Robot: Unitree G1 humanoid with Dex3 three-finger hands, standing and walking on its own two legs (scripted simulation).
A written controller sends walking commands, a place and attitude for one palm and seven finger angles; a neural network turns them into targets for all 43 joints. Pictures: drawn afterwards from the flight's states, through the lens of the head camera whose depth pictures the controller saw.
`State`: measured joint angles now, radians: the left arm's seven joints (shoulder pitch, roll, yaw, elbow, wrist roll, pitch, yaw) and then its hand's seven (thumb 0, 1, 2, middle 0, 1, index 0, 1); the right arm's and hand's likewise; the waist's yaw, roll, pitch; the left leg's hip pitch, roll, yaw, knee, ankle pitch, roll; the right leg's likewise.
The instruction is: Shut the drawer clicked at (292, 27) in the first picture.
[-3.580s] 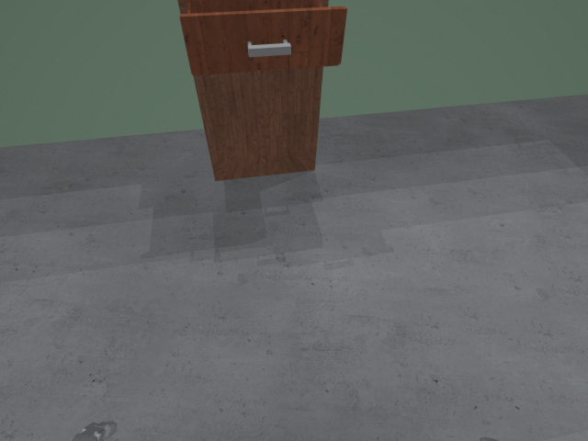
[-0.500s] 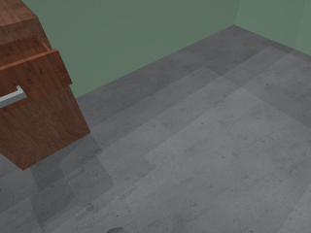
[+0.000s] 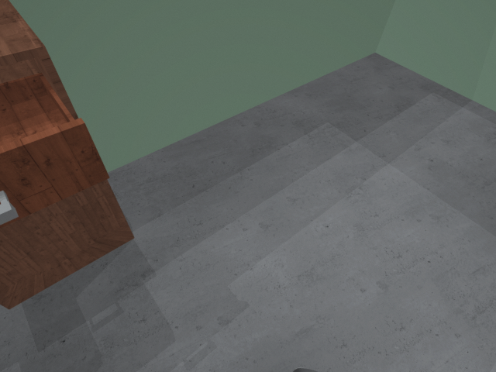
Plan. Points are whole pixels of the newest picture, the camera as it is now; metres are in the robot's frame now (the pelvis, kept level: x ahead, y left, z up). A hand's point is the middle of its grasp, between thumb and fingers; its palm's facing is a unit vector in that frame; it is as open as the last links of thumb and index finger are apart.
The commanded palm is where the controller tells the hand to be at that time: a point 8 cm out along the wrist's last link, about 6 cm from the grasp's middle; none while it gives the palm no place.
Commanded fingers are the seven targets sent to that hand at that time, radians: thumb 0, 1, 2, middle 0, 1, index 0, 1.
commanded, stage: turn to face it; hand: left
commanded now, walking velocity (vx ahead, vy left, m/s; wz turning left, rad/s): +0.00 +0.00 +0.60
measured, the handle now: out of the picture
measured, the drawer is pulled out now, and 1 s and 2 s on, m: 0.29 0.29 0.29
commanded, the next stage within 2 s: take the last steps up to it in 1.08 s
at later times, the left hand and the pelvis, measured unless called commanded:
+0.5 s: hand out of the picture +0.06 +0.19 -0.17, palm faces +0.33 -0.91 -0.25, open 7.3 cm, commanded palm none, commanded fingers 0.00 0.90 0.90 -0.20 -0.30 -0.20 -0.30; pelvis +0.05 -0.02 -0.01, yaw +19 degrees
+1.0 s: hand out of the picture +0.04 +0.22 -0.16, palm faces +0.53 -0.80 -0.28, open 7.4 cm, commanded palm none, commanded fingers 0.00 0.90 0.90 -0.20 -0.30 -0.20 -0.30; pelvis +0.07 -0.01 -0.01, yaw +32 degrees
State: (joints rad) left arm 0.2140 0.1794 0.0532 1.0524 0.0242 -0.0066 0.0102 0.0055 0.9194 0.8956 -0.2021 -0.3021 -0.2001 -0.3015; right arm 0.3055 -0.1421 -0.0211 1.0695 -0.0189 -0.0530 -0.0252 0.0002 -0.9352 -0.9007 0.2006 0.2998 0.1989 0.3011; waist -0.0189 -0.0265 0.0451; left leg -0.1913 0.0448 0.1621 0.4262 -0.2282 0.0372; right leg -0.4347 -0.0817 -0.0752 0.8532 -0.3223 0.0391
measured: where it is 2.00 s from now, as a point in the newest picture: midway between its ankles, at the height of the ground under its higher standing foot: outside the picture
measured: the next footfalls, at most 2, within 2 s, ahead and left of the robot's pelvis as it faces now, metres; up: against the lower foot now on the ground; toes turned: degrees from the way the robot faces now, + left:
right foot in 0.14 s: +0.11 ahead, -0.13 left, +0.00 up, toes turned -2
left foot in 0.58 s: +0.07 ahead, +0.12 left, +0.00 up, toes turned +30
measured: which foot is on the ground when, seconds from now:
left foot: down 0.00-0.16, up 0.18-0.56, down 0.58-1.00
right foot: up 0.00-0.12, down 0.14-0.58, up 0.60-1.00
